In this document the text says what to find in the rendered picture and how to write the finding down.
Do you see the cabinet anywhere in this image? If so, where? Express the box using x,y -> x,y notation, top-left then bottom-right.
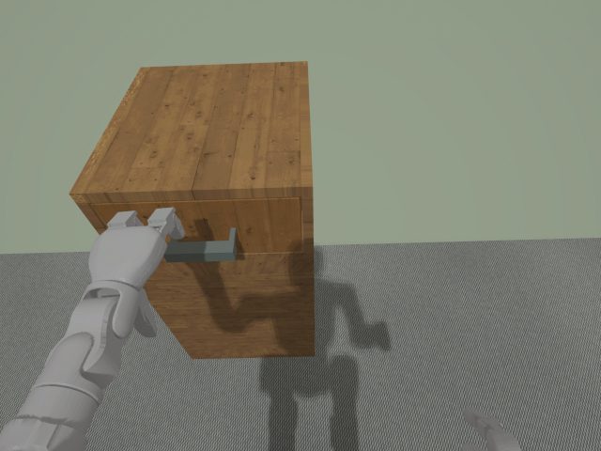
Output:
69,61 -> 315,359

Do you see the drawer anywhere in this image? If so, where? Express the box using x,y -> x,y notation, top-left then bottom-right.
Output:
91,196 -> 302,253

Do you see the left robot hand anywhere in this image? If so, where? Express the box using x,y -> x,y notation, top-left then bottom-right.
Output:
88,208 -> 185,337

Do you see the left robot forearm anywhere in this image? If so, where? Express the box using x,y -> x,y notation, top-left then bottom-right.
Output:
0,280 -> 142,451

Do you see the right robot hand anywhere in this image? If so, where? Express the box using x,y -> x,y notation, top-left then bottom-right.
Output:
461,408 -> 522,451

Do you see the handle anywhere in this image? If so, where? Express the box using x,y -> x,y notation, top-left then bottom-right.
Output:
164,227 -> 237,262

